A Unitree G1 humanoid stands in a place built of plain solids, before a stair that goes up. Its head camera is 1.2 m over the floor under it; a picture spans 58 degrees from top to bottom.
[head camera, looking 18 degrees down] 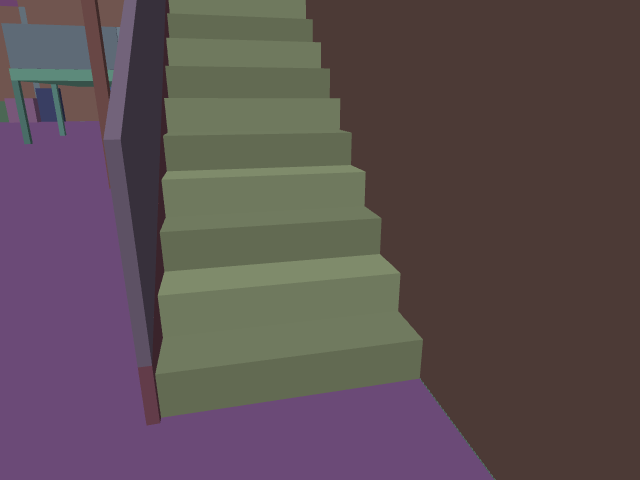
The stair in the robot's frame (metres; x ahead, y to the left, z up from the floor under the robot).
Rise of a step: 0.20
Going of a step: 0.28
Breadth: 1.11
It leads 13 degrees to the left of straight ahead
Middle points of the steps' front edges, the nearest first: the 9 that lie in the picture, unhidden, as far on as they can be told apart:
1.54 0.09 0.20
1.81 0.15 0.40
2.08 0.22 0.60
2.35 0.28 0.81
2.62 0.34 1.01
2.89 0.41 1.21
3.16 0.47 1.41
3.44 0.53 1.61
3.71 0.60 1.81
